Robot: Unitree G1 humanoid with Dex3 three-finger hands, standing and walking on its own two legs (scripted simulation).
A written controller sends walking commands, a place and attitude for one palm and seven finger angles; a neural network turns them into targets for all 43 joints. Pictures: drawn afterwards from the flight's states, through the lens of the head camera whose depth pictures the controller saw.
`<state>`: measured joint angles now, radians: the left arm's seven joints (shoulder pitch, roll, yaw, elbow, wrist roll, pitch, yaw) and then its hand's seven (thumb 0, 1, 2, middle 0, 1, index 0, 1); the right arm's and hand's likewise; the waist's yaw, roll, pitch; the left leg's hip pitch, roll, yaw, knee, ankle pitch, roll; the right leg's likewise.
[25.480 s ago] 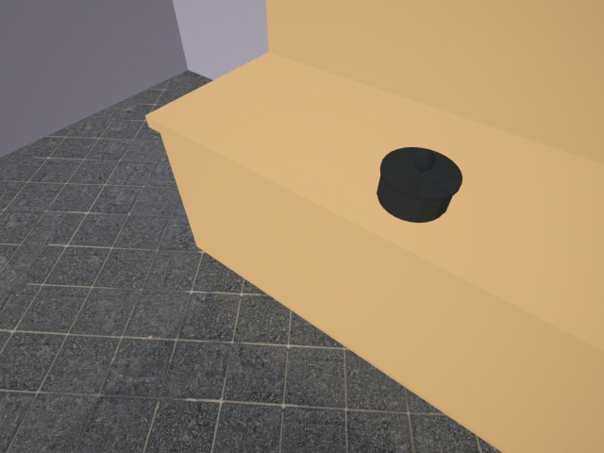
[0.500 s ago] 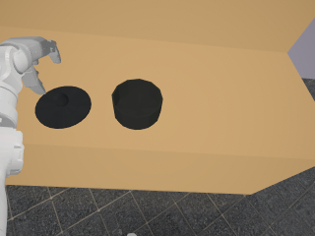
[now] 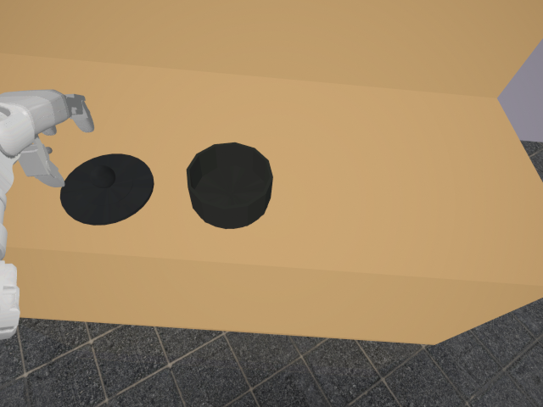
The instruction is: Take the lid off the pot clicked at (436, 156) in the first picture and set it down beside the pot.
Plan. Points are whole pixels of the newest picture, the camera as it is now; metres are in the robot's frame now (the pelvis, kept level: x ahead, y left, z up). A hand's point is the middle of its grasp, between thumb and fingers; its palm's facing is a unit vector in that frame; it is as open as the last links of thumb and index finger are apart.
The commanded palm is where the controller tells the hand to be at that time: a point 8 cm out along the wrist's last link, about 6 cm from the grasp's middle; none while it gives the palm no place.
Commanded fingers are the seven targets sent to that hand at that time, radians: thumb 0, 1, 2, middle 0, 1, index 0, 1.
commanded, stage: draw the hand back to the body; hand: left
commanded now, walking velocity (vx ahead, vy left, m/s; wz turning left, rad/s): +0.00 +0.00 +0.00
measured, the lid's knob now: (102, 176) +0.53 +0.33 -0.06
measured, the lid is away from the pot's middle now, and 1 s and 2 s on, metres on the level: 0.25 0.25 0.25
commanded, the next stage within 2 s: step back with the hand held close in 1.92 s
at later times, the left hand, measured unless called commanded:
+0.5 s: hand (85, 132) +0.44 +0.25 +0.15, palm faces +0.37 -0.88 -0.30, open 10.6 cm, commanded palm +0.37 +0.29 +0.18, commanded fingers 0.00 0.32 0.65 -0.27 -0.73 -0.27 -0.73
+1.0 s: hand (74, 195) +0.33 +0.22 +0.16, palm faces +0.45 -0.84 -0.30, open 8.3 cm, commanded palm +0.27 +0.25 +0.18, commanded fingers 0.00 0.86 0.88 -0.21 -0.33 -0.21 -0.33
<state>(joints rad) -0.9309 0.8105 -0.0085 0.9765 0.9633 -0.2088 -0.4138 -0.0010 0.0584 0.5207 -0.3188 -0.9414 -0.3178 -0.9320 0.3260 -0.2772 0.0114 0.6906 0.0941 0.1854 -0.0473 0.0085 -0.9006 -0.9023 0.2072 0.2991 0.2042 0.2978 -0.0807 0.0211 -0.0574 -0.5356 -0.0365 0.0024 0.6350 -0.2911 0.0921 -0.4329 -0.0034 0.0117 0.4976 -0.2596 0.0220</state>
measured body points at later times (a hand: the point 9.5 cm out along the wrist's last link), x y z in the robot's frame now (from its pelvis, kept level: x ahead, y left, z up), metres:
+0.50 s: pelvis +0.02 -0.03 +0.01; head +0.06 -0.01 +0.46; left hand +0.41 +0.30 +0.17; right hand +0.14 -0.28 -0.09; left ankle +0.01 +0.05 -0.73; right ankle -0.01 -0.17 -0.73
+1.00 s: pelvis +0.02 -0.06 +0.01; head +0.02 -0.07 +0.46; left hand +0.30 +0.27 +0.18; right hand +0.20 -0.30 -0.08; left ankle +0.01 +0.05 -0.73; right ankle -0.01 -0.17 -0.73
